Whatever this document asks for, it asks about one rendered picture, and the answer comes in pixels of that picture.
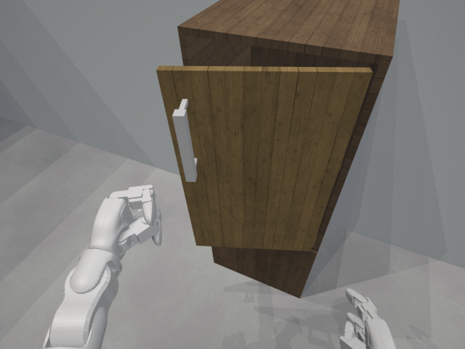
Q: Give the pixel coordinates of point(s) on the robot right hand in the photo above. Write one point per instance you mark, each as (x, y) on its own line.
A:
(373, 334)

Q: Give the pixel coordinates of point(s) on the robot left forearm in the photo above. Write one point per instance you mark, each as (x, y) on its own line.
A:
(88, 291)

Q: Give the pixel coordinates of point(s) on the robot left hand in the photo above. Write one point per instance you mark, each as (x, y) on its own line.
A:
(114, 217)

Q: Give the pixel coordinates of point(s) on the handle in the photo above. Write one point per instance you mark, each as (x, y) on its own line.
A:
(184, 141)

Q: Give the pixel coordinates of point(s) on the cupboard door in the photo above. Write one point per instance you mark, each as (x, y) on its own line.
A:
(269, 143)

